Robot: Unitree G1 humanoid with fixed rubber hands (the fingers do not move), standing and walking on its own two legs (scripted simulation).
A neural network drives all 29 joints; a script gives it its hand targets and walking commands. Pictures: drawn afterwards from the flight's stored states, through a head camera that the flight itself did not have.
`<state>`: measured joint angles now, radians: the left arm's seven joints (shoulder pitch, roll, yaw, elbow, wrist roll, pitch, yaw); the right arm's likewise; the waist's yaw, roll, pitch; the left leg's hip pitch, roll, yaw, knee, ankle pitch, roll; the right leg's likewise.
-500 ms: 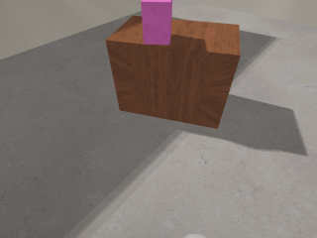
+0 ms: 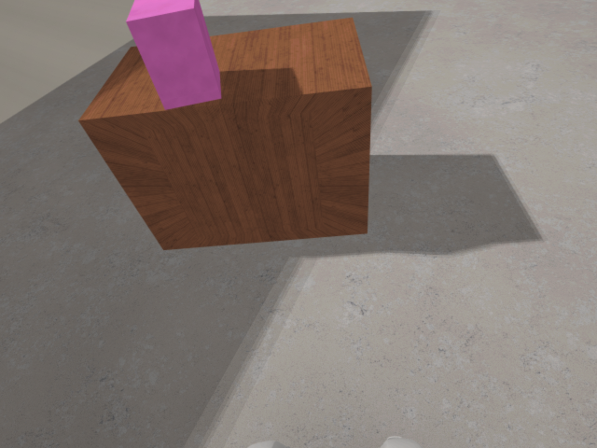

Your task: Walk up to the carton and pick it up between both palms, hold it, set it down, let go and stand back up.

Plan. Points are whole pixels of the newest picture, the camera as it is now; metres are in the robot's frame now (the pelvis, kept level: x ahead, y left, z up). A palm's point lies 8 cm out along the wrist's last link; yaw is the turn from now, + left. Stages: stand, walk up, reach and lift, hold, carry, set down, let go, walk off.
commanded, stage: walk up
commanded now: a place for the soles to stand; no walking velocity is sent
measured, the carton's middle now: (179, 50) +1.18 +0.35 +0.06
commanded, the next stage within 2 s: none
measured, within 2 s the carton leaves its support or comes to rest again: neither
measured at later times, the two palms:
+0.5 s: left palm (111, 374) +0.29 +0.35 -0.11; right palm (406, 414) +0.21 -0.12 -0.13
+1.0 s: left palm (94, 349) +0.34 +0.40 -0.11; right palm (336, 237) +0.54 -0.05 -0.11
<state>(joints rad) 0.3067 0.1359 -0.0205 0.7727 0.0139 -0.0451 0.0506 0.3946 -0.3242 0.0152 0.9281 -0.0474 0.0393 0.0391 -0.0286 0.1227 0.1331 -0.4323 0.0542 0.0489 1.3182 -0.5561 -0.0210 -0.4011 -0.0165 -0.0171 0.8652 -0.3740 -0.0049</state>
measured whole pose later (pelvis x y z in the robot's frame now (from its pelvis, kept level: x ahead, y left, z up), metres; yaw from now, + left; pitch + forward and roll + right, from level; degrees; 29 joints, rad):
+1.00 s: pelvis +0.39 +0.17 +0.02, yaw +11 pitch -5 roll -2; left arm 0.41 0.17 0.01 0.88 0.06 -0.09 0.04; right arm 0.19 -0.24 -0.05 0.84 -0.05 0.00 0.07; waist 0.03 0.06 0.12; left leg -0.58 0.12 0.04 0.84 -0.21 0.00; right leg -0.08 -0.13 -0.25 0.68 -0.49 0.05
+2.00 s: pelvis +0.63 +0.33 +0.01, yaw +0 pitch -3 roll +0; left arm 0.23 0.21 0.02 0.80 0.00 -0.01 0.02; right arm 0.09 -0.15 0.00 0.82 -0.01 0.04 0.01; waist 0.01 0.00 0.14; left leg -0.47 0.12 0.12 0.82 -0.29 -0.01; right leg -0.30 -0.03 0.01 0.85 -0.49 0.03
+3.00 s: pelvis +0.70 +0.33 +0.02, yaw -2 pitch -3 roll -3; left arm 0.47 0.20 0.03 1.01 0.06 -0.01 0.01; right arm 0.36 -0.23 -0.06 0.87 -0.04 -0.03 0.02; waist 0.03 0.04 0.04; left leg -0.42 0.04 0.04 0.70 -0.23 0.02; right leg -0.12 0.00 -0.07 0.65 -0.47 0.00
